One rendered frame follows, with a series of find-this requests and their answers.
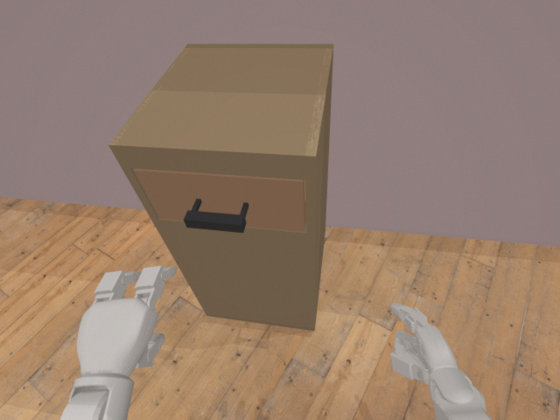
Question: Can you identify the robot right hand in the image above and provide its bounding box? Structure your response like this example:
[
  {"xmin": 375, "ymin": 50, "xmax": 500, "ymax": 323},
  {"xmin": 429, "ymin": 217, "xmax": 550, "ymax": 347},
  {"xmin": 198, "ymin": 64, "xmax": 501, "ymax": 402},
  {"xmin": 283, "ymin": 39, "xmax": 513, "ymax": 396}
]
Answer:
[{"xmin": 390, "ymin": 303, "xmax": 459, "ymax": 385}]

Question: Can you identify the robot left hand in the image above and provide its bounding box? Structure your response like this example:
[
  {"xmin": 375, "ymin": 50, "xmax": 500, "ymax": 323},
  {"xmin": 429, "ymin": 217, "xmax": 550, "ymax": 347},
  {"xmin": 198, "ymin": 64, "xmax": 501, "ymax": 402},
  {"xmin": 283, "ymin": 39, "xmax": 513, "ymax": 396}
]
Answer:
[{"xmin": 77, "ymin": 265, "xmax": 177, "ymax": 376}]

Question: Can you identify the robot left forearm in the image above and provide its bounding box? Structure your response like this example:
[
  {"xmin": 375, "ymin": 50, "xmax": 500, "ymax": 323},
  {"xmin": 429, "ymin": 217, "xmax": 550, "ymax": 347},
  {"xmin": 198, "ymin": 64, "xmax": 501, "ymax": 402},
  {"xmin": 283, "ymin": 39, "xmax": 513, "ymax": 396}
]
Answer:
[{"xmin": 60, "ymin": 373, "xmax": 134, "ymax": 420}]

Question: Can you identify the drawer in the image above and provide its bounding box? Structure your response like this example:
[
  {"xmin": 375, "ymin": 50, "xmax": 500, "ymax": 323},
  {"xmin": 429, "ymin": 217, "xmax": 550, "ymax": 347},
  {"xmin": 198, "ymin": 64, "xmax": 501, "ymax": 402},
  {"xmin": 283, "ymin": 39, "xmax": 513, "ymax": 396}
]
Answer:
[{"xmin": 133, "ymin": 169, "xmax": 306, "ymax": 232}]

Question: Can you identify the robot right forearm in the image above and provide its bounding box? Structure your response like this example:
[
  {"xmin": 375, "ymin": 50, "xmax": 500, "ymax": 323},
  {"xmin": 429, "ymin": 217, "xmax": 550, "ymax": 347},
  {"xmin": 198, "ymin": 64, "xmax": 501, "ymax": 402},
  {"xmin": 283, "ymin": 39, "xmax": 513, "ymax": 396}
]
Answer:
[{"xmin": 429, "ymin": 367, "xmax": 492, "ymax": 420}]

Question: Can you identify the handle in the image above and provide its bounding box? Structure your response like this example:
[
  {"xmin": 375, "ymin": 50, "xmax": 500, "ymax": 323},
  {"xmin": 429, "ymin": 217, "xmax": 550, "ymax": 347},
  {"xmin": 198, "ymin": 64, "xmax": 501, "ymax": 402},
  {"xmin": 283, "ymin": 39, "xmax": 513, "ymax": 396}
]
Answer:
[{"xmin": 184, "ymin": 199, "xmax": 249, "ymax": 233}]

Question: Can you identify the cabinet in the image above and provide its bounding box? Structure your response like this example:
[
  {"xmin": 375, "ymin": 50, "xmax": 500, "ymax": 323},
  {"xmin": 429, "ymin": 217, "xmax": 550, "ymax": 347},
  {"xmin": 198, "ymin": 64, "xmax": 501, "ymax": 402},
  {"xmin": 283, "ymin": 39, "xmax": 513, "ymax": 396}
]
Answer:
[{"xmin": 108, "ymin": 44, "xmax": 333, "ymax": 331}]

